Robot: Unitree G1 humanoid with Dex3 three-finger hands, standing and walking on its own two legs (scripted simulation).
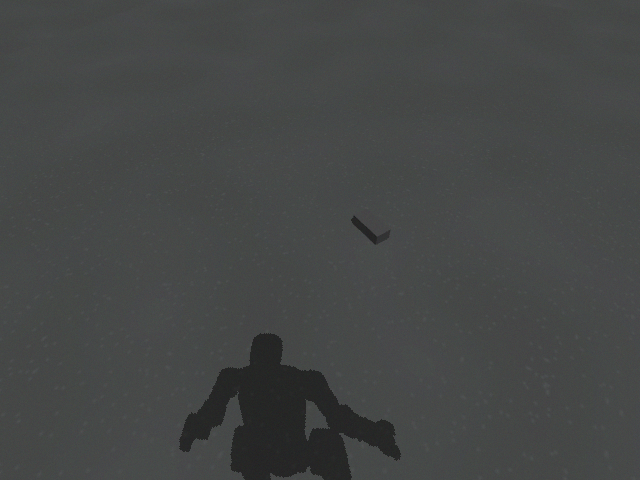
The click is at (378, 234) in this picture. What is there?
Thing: lying carton
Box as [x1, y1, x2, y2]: [353, 209, 390, 244]
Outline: 353,215 353,223 375,244 388,237 390,229 367,209
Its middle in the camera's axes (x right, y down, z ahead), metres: +0.24 -0.08 +1.73
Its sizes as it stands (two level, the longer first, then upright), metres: 0.167 0.079 0.055
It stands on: the floor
